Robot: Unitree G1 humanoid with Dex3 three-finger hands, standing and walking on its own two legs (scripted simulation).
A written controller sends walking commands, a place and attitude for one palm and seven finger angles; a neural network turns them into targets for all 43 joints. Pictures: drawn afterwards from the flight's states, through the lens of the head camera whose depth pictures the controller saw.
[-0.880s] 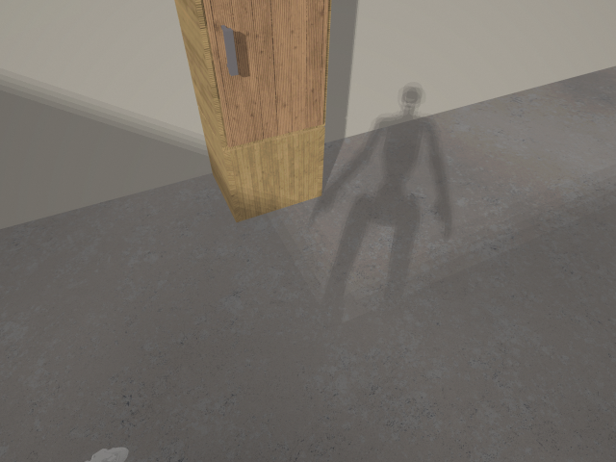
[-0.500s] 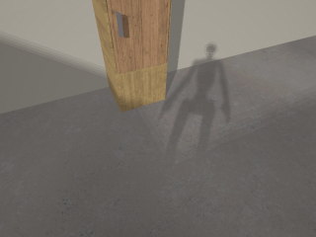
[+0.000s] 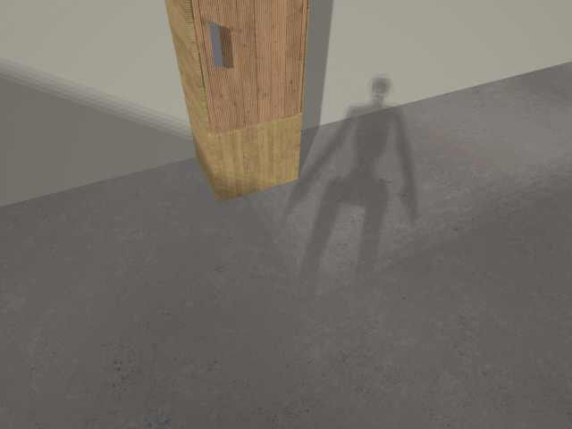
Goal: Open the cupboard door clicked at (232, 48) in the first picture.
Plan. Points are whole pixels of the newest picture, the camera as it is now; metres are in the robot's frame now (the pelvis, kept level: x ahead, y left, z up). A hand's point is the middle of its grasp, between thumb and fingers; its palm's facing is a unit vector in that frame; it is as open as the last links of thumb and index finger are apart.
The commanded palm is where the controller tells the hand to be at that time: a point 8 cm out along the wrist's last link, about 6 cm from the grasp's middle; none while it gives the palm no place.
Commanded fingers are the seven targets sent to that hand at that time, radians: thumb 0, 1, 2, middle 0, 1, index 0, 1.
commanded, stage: look at it before walking up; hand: left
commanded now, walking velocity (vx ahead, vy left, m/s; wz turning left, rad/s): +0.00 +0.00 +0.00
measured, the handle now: (214, 43) +1.24 +0.32 +0.01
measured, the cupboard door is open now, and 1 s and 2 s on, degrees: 0 0 0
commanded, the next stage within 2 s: walk to a spot facing it in 0.56 s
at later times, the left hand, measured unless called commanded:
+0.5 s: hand out of the picture +0.07 +0.25 -0.16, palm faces -0.02 -0.94 -0.33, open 7.3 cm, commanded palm none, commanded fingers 0.00 0.90 0.90 -0.20 -0.30 -0.20 -0.30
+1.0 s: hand out of the picture +0.08 +0.18 -0.17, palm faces -0.13 -0.96 -0.23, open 7.4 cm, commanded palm none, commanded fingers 0.00 0.90 0.90 -0.20 -0.30 -0.20 -0.30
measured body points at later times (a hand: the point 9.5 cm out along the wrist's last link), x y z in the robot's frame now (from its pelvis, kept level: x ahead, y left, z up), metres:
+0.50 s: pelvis +0.00 +0.00 +0.00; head +0.01 +0.00 +0.45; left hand +0.07 +0.30 -0.13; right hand +0.08 -0.30 -0.13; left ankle +0.01 +0.12 -0.74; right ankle +0.01 -0.12 -0.74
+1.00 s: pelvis +0.05 -0.03 -0.01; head +0.05 -0.04 +0.44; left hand +0.08 +0.23 -0.16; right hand +0.03 -0.29 -0.17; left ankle +0.01 +0.12 -0.74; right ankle +0.04 -0.12 -0.74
